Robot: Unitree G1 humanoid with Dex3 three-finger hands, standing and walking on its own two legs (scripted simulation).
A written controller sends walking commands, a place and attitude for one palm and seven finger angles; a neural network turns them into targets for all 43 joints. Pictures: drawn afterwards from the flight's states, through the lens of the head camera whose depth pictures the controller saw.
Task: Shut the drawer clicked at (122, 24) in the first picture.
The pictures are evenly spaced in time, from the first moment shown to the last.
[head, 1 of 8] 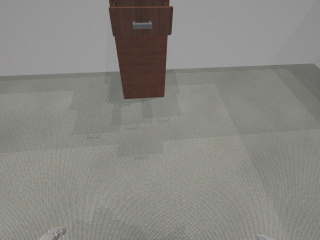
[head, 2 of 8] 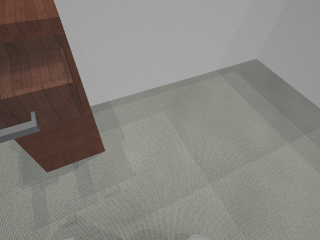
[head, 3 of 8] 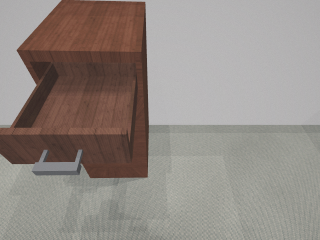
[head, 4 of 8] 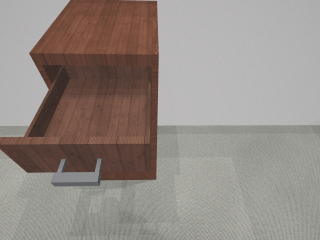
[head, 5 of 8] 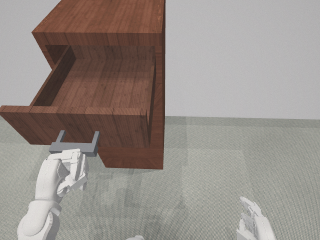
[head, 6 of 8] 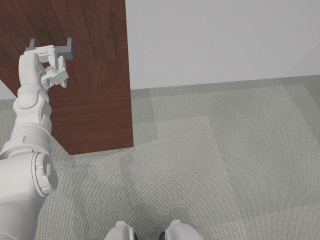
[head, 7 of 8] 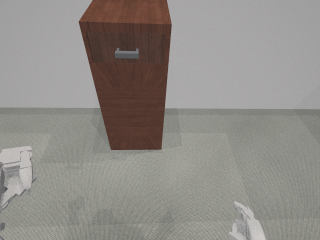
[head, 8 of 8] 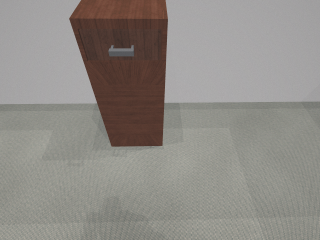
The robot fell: no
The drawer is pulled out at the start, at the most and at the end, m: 0.29 0.29 0.00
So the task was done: yes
